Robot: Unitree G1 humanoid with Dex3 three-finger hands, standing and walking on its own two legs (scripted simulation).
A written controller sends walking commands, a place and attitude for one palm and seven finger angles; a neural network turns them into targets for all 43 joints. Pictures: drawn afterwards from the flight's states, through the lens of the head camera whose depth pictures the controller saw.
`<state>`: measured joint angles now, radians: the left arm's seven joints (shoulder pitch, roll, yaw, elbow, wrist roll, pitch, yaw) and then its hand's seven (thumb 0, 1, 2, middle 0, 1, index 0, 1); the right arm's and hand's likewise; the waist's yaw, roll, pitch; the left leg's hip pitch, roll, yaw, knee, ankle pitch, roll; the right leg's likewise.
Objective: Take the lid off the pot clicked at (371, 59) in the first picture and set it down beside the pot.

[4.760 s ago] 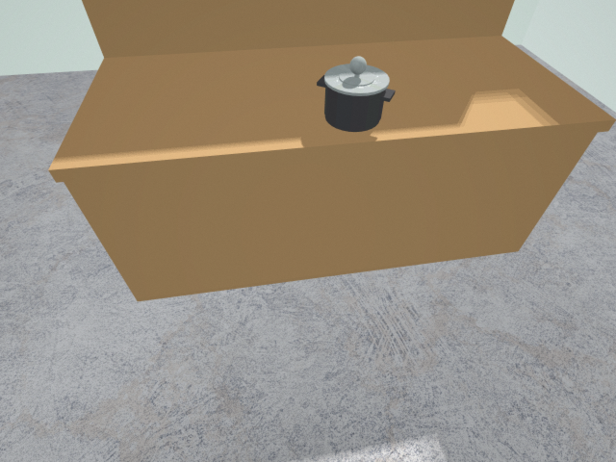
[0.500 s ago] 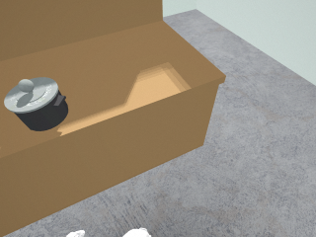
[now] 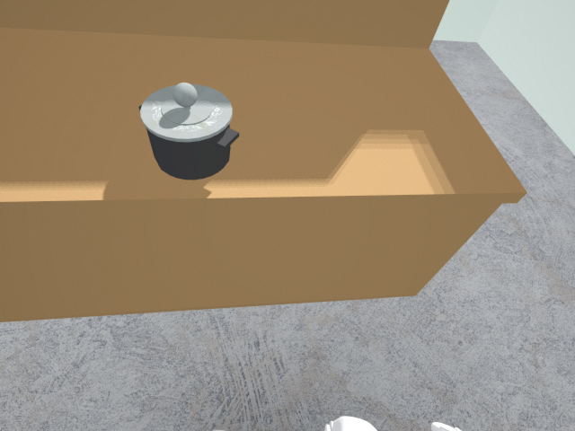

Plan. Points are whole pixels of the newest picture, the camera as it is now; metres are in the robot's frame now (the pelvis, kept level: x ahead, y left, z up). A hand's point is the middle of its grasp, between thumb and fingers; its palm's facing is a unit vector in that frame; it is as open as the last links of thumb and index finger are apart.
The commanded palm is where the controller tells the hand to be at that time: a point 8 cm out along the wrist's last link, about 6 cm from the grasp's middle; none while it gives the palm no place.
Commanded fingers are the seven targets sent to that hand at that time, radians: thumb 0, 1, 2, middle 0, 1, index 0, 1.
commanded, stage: turn to face it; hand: left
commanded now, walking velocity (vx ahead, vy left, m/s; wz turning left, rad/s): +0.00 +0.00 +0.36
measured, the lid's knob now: (185, 94) +0.67 +0.26 +0.05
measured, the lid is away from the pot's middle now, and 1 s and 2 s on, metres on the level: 0.00 0.00 0.00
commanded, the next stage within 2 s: take the last steps up to it in 0.36 s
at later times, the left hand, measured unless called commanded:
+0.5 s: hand out of the picture +0.04 +0.16 -0.14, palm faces +0.21 -0.94 -0.26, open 7.3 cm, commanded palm none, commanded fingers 0.00 0.90 0.90 -0.20 -0.30 -0.20 -0.30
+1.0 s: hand out of the picture -0.05 +0.21 -0.17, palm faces +0.31 -0.94 -0.15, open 7.4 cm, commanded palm none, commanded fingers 0.00 0.90 0.90 -0.20 -0.30 -0.20 -0.30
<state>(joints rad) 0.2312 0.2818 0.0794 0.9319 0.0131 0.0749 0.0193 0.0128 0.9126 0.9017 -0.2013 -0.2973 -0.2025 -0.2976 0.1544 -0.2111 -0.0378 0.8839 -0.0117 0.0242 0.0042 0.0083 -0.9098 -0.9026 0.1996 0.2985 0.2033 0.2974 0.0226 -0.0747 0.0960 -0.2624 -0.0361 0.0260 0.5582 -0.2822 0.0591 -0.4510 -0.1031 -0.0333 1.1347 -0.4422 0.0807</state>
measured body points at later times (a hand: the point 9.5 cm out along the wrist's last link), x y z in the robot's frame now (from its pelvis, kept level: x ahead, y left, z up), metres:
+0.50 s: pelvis +0.00 -0.04 +0.01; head +0.02 -0.07 +0.46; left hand +0.03 +0.21 -0.12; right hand +0.07 -0.28 -0.16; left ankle -0.04 +0.09 -0.67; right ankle +0.02 -0.13 -0.73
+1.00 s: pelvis +0.06 +0.06 +0.01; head +0.06 +0.09 +0.46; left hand -0.07 +0.26 -0.16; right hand +0.17 -0.15 -0.12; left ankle +0.00 +0.12 -0.73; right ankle +0.04 -0.09 -0.67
